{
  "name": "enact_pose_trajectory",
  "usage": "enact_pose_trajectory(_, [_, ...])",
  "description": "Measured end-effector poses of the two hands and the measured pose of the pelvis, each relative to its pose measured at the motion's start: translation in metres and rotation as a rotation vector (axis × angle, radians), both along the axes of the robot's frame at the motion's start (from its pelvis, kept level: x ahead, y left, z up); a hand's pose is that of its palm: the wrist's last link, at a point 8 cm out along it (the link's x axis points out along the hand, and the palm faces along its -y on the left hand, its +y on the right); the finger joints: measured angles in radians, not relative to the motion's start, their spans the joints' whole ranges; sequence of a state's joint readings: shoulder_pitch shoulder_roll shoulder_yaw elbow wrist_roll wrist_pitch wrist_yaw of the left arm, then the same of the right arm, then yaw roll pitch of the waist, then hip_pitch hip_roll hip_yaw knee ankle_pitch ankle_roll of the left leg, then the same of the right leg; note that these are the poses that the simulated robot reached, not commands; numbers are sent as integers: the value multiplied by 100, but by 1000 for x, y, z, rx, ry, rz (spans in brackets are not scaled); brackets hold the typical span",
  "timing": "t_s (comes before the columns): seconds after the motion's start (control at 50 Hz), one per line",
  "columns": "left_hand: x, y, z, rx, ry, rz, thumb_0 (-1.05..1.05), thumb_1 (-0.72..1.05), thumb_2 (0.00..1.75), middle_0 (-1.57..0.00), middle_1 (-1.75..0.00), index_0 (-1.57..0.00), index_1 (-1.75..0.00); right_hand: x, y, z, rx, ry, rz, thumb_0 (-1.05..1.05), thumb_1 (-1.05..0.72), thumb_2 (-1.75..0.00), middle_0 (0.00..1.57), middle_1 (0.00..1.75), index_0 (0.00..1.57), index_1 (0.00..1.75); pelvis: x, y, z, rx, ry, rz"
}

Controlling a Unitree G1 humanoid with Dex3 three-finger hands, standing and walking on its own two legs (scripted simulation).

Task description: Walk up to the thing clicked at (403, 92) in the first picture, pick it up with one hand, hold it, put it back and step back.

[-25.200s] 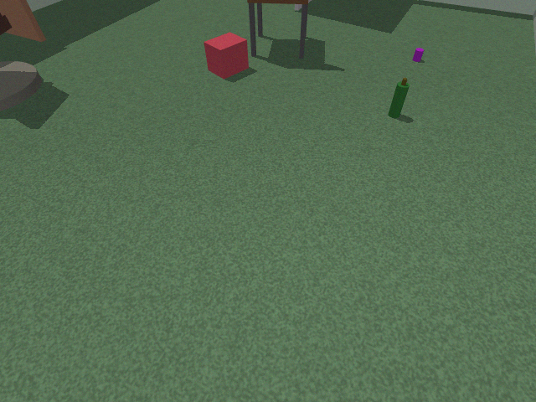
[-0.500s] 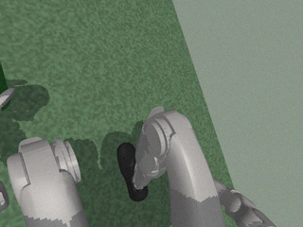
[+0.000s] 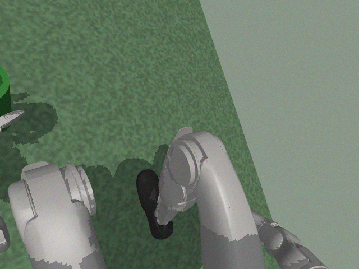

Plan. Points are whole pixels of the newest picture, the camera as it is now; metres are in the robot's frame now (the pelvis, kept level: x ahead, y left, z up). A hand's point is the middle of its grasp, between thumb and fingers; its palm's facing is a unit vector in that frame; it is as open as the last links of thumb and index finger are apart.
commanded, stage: open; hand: left
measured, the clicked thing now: out of the picture +0.46 +0.24 -0.17
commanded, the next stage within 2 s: withdraw in 0.12 s
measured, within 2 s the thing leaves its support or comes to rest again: neither
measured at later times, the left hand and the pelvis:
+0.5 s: hand out of the picture +0.45 +0.29 -0.13, palm faces +0.35 -0.93 -0.01, open 17.0 cm; pelvis +0.00 +0.00 +0.00, yaw +0 degrees
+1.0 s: hand out of the picture +0.41 +0.38 -0.01, palm faces +0.27 -0.88 -0.38, open 17.4 cm; pelvis +0.01 +0.00 +0.07, yaw +7 degrees
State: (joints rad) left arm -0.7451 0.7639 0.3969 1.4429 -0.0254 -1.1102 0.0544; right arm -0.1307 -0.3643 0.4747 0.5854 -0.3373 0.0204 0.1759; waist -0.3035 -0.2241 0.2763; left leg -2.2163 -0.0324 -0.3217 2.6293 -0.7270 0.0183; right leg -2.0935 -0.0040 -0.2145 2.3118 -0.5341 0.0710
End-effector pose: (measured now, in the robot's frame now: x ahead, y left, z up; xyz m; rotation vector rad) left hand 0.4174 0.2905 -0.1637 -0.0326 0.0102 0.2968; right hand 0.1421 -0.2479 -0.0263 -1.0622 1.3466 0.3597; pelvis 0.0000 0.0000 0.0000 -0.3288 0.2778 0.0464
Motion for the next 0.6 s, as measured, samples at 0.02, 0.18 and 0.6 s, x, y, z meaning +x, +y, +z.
enact_pose_trajectory(0.02, [0, 0, 0, 1, -1, -1, -1, -36, 66, -73, -72, -73, -73, 0, 0, 0, -1, 0, 0, 0, -92, -90, 21, 30, 21, 30, 0, 0, 0, -1, 0, 0])
enact_pose_trajectory(0.18, [0, 1, -2, 1, 2, -3, -1, -49, 37, -57, -46, -56, -47, -2, 1, 3, -5, 7, 2, 0, -92, -90, 21, 30, 21, 30, 0, 1, 1, -5, 0, -1])
enact_pose_trajectory(0.6, [-7, 73, 66, 108, -61, 36, -2, -52, 10, -11, -3, -9, -5, 0, -3, 3, 26, -54, -101, 0, -90, -90, 21, 30, 21, 30, 2, -1, 11, 22, 60, 17])
